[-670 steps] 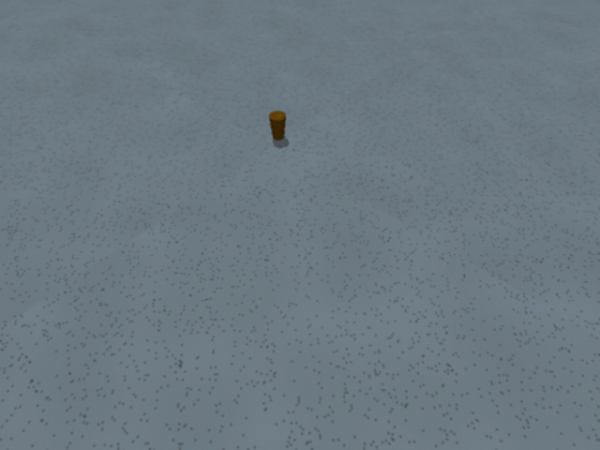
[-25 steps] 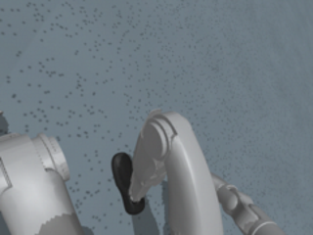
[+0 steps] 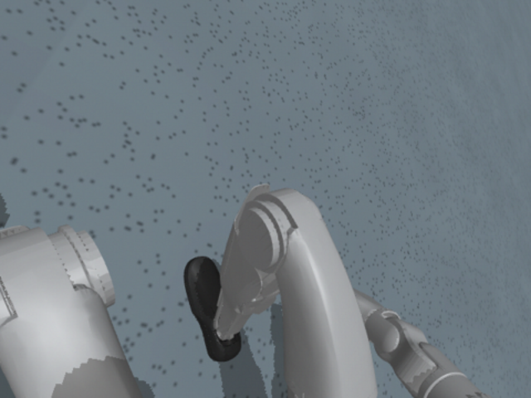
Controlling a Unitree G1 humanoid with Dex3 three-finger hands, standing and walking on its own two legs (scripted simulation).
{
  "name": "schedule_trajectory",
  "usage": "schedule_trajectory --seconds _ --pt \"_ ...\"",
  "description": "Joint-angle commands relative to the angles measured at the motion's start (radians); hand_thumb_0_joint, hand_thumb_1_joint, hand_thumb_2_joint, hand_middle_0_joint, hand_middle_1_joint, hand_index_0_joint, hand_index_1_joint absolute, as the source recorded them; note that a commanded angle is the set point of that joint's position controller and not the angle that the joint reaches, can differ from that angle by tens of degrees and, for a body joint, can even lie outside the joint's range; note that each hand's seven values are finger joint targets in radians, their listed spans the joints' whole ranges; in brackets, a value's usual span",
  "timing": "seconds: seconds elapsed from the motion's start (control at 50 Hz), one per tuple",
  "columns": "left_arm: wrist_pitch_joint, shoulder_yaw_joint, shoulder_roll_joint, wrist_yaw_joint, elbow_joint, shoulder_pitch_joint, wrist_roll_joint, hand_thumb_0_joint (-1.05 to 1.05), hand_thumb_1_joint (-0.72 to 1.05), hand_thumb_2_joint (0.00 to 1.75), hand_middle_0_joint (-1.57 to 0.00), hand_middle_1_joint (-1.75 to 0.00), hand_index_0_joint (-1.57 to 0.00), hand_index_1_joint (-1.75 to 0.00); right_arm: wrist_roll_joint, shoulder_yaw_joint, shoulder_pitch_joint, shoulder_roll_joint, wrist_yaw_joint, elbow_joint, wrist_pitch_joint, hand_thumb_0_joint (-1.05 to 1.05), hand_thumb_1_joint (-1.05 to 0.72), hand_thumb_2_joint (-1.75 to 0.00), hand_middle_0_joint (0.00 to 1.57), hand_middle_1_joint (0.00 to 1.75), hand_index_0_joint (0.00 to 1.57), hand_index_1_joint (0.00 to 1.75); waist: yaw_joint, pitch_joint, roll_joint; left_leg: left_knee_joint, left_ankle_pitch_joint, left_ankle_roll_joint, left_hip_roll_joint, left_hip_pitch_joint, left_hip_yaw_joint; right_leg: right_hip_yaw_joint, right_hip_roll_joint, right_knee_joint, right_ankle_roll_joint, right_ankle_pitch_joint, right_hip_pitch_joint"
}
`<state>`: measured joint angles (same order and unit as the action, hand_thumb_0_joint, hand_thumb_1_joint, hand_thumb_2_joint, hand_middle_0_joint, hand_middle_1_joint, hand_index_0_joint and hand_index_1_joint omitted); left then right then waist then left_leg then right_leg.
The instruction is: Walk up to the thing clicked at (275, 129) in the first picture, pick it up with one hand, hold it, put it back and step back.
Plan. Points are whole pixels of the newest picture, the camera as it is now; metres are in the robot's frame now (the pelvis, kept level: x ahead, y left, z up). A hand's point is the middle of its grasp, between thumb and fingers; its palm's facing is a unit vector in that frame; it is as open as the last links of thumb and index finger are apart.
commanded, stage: settle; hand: left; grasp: from the side
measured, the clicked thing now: out of the picture +0.42 +0.29 -0.21
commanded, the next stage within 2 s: lift in 1.90 s
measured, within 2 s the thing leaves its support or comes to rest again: leaves its support in 0.20 s
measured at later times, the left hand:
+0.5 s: hand out of the picture +0.41 +0.30 -0.13, palm faces +0.35 -0.94 -0.01, open 11.5 cm
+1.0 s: hand out of the picture +0.39 +0.32 -0.02, palm faces +0.35 -0.94 -0.06, open 11.5 cm
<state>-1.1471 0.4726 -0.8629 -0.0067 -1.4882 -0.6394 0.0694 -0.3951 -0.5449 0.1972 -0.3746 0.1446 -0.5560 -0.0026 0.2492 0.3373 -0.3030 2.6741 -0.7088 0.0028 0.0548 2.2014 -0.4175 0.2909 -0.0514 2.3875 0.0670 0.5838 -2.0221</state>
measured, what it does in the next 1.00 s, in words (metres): stands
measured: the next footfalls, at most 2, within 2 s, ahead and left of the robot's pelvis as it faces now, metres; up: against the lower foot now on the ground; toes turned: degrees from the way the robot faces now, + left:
none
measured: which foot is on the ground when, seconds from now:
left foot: down 0.00-1.00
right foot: down 0.00-1.00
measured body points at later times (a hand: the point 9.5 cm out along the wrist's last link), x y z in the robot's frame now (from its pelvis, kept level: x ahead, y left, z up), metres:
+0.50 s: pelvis +0.00 +0.00 +0.01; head +0.20 +0.19 +0.35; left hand +0.39 +0.35 -0.13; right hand +0.19 -0.24 -0.03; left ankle +0.08 +0.12 -0.25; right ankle +0.15 -0.12 -0.25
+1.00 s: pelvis +0.02 -0.01 +0.04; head +0.19 +0.12 +0.43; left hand +0.37 +0.36 -0.01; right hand +0.21 -0.24 -0.06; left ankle +0.08 +0.12 -0.25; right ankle +0.15 -0.12 -0.25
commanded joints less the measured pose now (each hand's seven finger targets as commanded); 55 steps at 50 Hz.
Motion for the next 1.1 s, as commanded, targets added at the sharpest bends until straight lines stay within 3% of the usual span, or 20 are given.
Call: schedule_trajectory --seconds 0.0,0.1,0.18,0.3,0.44,0.5,0.62,0.64,0.68,0.74,0.76,0.78,0.84,0.86,0.9,0.94,0.98,1.0,1.02,1.08 --pt "-0.075 0.008 -0.133 0.000 0.139 -0.182 0.014 0.00 0.31 1.21 -1.16 -1.26 -1.14 -1.28 0.002 0.125 -0.017 -0.364 -0.018 0.010 0.014 0.00 -0.92 -0.91 0.20 0.30 0.20 0.30 0.123 -0.526 0.572 -0.354 0.089 -0.032 0.045 -0.372 0.100 0.089 -0.052 -0.156 -0.064 -0.132 0.232" --pt "-0.069 0.004 -0.133 0.006 0.176 -0.196 0.013 0.00 0.33 1.27 -1.23 -1.34 -1.21 -1.36 0.005 0.131 -0.028 -0.364 -0.021 0.000 0.012 0.00 -0.92 -0.91 0.20 0.30 0.20 0.30 0.126 -0.540 0.582 -0.350 0.096 -0.032 0.047 -0.382 0.101 0.087 -0.053 -0.156 -0.064 -0.140 0.230" --pt "-0.062 0.018 -0.138 0.007 0.235 -0.196 0.025 0.00 0.27 1.28 -1.25 -1.36 -1.24 -1.39 0.013 0.143 -0.034 -0.361 -0.018 0.004 0.011 0.00 -0.92 -0.91 0.20 0.30 0.20 0.30 0.106 -0.578 0.587 -0.352 0.105 -0.031 0.045 -0.387 0.108 0.080 -0.052 -0.156 -0.067 -0.144 0.240" --pt "-0.015 0.002 -0.113 0.012 0.336 -0.169 0.006 0.00 0.27 1.33 -1.30 -1.42 -1.29 -1.45 0.028 0.176 -0.056 -0.349 -0.014 0.007 0.022 0.00 -0.91 -0.91 0.20 0.30 0.20 0.30 0.081 -0.606 0.653 -0.390 0.118 -0.043 0.046 -0.420 0.114 0.071 -0.041 -0.141 -0.075 -0.146 0.206" --pt "0.068 -0.020 -0.036 0.031 0.495 -0.136 0.033 0.00 0.22 1.34 -1.33 -1.45 -1.32 -1.47 0.073 0.248 -0.104 -0.337 -0.009 0.006 0.024 0.00 -0.91 -0.90 0.20 0.30 0.20 0.30 0.041 -0.682 0.651 -0.416 0.106 -0.036 0.034 -0.414 0.145 0.042 -0.032 -0.156 -0.080 -0.142 0.193" --pt "0.107 -0.054 0.005 0.044 0.558 -0.176 0.043 0.00 0.17 1.33 -1.34 -1.45 -1.33 -1.48 0.097 0.277 -0.112 -0.323 -0.010 0.012 0.020 0.00 -0.91 -0.90 0.20 0.30 0.20 0.30 0.042 -0.694 0.633 -0.422 0.072 -0.026 0.029 -0.384 0.161 0.024 -0.029 -0.169 -0.084 -0.121 0.167" --pt "0.199 -0.086 0.073 0.065 0.676 -0.144 0.041 0.00 0.19 1.29 -1.30 -1.41 -1.30 -1.43 0.147 0.345 -0.171 -0.287 -0.009 0.006 0.022 0.00 -0.90 -0.90 0.20 0.30 0.20 0.30 -0.016 -0.764 0.635 -0.464 0.034 -0.018 0.013 -0.363 0.193 -0.008 -0.017 -0.181 -0.093 -0.087 0.133" --pt "0.216 -0.071 0.075 0.067 0.704 -0.127 0.045 0.00 0.19 1.28 -1.30 -1.41 -1.29 -1.43 0.158 0.359 -0.189 -0.282 -0.010 0.005 0.023 0.00 -0.90 -0.90 0.20 0.30 0.20 0.30 -0.031 -0.793 0.640 -0.469 0.046 -0.019 0.011 -0.379 0.196 -0.013 -0.016 -0.182 -0.094 -0.095 0.133" --pt "0.249 -0.098 0.112 0.072 0.720 -0.148 0.049 0.00 0.20 1.27 -1.29 -1.39 -1.28 -1.41 0.177 0.379 -0.204 -0.273 -0.010 0.005 0.025 0.00 -0.90 -0.90 0.20 0.30 0.20 0.30 -0.028 -0.799 0.636 -0.481 0.042 -0.014 0.004 -0.363 0.206 -0.024 -0.011 -0.184 -0.098 -0.087 0.117" --pt "0.289 -0.088 0.132 0.081 0.745 -0.152 0.059 0.00 0.16 1.26 -1.28 -1.38 -1.28 -1.41 0.204 0.402 -0.224 -0.250 -0.017 -0.003 0.030 0.00 -0.90 -0.90 0.20 0.30 0.20 0.30 -0.042 -0.792 0.597 -0.498 0.004 -0.006 -0.001 -0.335 0.217 -0.041 -0.003 -0.201 -0.100 -0.048 0.089" --pt "0.305 -0.080 0.131 0.087 0.742 -0.130 0.057 0.00 0.14 1.26 -1.28 -1.39 -1.27 -1.41 0.210 0.411 -0.239 -0.241 -0.021 -0.017 0.034 0.00 -0.90 -0.90 0.20 0.30 0.20 0.30 -0.059 -0.802 0.587 -0.501 -0.004 -0.003 -0.004 -0.337 0.229 -0.051 -0.003 -0.217 -0.100 -0.037 0.094" --pt "0.318 -0.097 0.156 0.096 0.735 -0.115 0.058 0.00 0.15 1.25 -1.27 -1.38 -1.27 -1.40 0.215 0.418 -0.243 -0.238 -0.021 -0.019 0.037 0.00 -0.90 -0.90 0.20 0.30 0.20 0.30 -0.058 -0.809 0.591 -0.508 0.006 -0.005 -0.005 -0.351 0.232 -0.055 0.001 -0.214 -0.100 -0.039 0.090" --pt "0.342 -0.076 0.142 0.113 0.815 -0.131 0.066 0.00 0.12 1.22 -1.26 -1.36 -1.25 -1.38 0.235 0.451 -0.261 -0.218 -0.029 -0.021 0.039 0.00 -0.90 -0.90 0.20 0.30 0.20 0.30 -0.090 -0.881 0.575 -0.514 0.012 0.003 -0.015 -0.344 0.263 -0.078 0.003 -0.234 -0.104 -0.027 0.109" --pt "0.349 -0.108 0.180 0.126 0.825 -0.133 0.073 0.00 0.13 1.22 -1.25 -1.35 -1.25 -1.37 0.243 0.455 -0.260 -0.212 -0.030 -0.020 0.040 0.00 -0.90 -0.90 0.20 0.30 0.20 0.30 -0.085 -0.878 0.579 -0.528 0.005 0.002 -0.016 -0.347 0.262 -0.080 0.007 -0.232 -0.105 -0.021 0.093" --pt "0.369 -0.101 0.206 0.140 0.773 -0.103 0.085 0.00 0.13 1.21 -1.25 -1.35 -1.24 -1.37 0.258 0.463 -0.265 -0.201 -0.037 -0.025 0.040 0.00 -0.90 -0.90 0.20 0.30 0.20 0.30 -0.082 -0.868 0.530 -0.529 -0.017 0.010 -0.019 -0.323 0.270 -0.091 0.009 -0.253 -0.103 0.002 0.103" --pt "0.366 -0.042 0.124 0.141 0.886 -0.180 0.088 0.00 0.13 1.21 -1.23 -1.34 -1.23 -1.36 0.263 0.479 -0.299 -0.189 -0.045 -0.040 0.042 0.00 -0.90 -0.90 0.20 0.30 0.20 0.30 -0.109 -0.957 0.525 -0.516 0.027 0.014 -0.025 -0.319 0.297 -0.111 0.009 -0.265 -0.101 -0.022 0.166" --pt "0.386 -0.096 0.202 0.170 0.850 -0.139 0.096 0.00 0.13 1.20 -1.22 -1.34 -1.22 -1.35 0.273 0.488 -0.308 -0.176 -0.047 -0.045 0.043 0.00 -0.90 -0.90 0.20 0.30 0.20 0.30 -0.105 -0.969 0.534 -0.528 0.075 0.010 -0.027 -0.349 0.305 -0.119 0.015 -0.259 -0.104 -0.052 0.157" --pt "0.395 -0.070 0.186 0.178 0.844 -0.148 0.100 0.00 0.11 1.20 -1.24 -1.35 -1.23 -1.37 0.281 0.498 -0.313 -0.180 -0.052 -0.048 0.042 0.00 -0.90 -0.90 0.20 0.30 0.20 0.30 -0.106 -0.973 0.513 -0.526 0.081 0.011 -0.023 -0.361 0.304 -0.124 0.015 -0.264 -0.106 -0.053 0.138" --pt "0.405 -0.072 0.198 0.185 0.817 -0.135 0.104 0.00 0.12 1.21 -1.25 -1.35 -1.25 -1.37 0.285 0.499 -0.316 -0.173 -0.057 -0.044 0.042 0.00 -0.90 -0.90 0.20 0.30 0.20 0.30 -0.100 -0.974 0.502 -0.525 0.091 0.012 -0.024 -0.354 0.309 -0.127 0.017 -0.272 -0.104 -0.059 0.151" --pt "0.414 -0.063 0.193 0.203 0.838 -0.150 0.102 0.00 0.10 1.21 -1.24 -1.35 -1.24 -1.37 0.291 0.512 -0.329 -0.161 -0.064 -0.047 0.041 0.00 -0.90 -0.90 0.20 0.30 0.20 0.30 -0.116 -1.011 0.486 -0.534 0.104 0.015 -0.026 -0.360 0.324 -0.143 0.024 -0.290 -0.102 -0.062 0.189"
